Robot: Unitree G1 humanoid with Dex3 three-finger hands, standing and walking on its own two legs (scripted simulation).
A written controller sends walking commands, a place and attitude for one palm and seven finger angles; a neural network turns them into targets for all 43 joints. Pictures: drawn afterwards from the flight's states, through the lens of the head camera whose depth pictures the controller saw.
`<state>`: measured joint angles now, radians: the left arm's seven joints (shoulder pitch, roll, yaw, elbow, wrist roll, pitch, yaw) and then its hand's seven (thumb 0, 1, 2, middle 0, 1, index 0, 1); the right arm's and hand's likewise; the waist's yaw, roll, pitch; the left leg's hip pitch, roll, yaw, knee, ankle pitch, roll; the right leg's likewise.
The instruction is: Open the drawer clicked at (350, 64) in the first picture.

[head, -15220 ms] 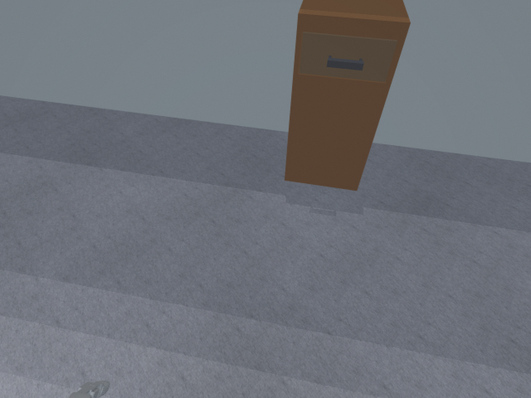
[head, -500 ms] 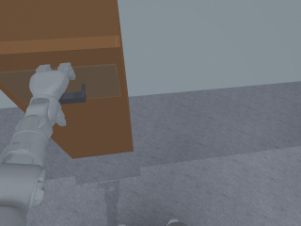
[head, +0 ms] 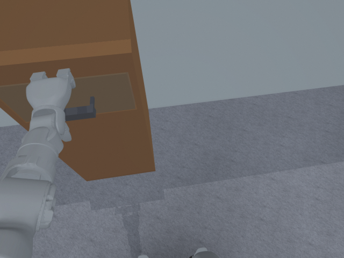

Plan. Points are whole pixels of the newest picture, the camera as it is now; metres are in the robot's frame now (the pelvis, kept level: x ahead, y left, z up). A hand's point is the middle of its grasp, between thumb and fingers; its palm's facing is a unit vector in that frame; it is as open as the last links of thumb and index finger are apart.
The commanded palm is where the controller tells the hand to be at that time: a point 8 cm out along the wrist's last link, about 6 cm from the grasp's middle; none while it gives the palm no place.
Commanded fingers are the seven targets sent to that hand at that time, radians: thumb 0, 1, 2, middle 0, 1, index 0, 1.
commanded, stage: move the hooked fingers above the handle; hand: left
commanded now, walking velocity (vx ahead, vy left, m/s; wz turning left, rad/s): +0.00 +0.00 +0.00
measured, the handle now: (71, 108) +0.53 +0.27 -0.03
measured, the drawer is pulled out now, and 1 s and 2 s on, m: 0.00 0.00 0.00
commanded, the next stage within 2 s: none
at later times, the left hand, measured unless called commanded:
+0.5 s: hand (53, 123) +0.45 +0.28 +0.02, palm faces -0.20 -0.01 -0.98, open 13.8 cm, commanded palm +0.45 +0.25 +0.09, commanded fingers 0.00 -0.50 0.30 -0.30 -1.20 -0.30 -1.20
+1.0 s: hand (49, 122) +0.45 +0.29 +0.02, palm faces -0.19 -0.01 -0.98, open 13.8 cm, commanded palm +0.45 +0.26 +0.08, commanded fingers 0.00 -0.50 0.30 -0.30 -1.20 -0.30 -1.20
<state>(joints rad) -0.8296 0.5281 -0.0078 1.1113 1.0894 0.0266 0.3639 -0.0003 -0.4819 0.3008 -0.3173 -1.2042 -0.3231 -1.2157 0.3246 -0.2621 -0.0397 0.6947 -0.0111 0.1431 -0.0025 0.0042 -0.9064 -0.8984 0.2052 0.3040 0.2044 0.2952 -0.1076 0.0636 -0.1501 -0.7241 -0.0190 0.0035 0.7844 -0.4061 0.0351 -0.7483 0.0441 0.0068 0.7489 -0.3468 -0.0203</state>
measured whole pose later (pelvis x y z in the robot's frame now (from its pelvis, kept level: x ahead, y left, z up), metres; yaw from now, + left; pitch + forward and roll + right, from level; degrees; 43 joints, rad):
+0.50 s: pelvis +0.00 +0.00 +0.00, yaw +1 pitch +19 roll -1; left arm -0.80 0.54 -0.07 1.11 1.03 0.01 0.22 0.00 -0.48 0.30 -0.32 -1.20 -0.31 -1.20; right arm 0.34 -0.26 -0.05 0.70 0.00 0.13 -0.03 0.00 -0.91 -0.90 0.21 0.30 0.20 0.30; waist -0.09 0.05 -0.13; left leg -0.69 -0.03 -0.01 0.76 -0.39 0.04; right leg -0.71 0.04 0.00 0.71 -0.33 -0.01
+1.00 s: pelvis -0.01 +0.01 +0.00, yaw +0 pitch +18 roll -1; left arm -0.79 0.59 -0.01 1.10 1.06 -0.05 0.20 0.00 -0.48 0.30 -0.34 -1.23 -0.32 -1.21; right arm 0.35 -0.23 -0.01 0.67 0.01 0.14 -0.06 0.00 -0.90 -0.90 0.21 0.30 0.21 0.30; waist -0.11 0.04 -0.12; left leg -0.70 -0.02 0.01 0.75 -0.38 0.05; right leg -0.72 0.04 0.02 0.71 -0.31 -0.01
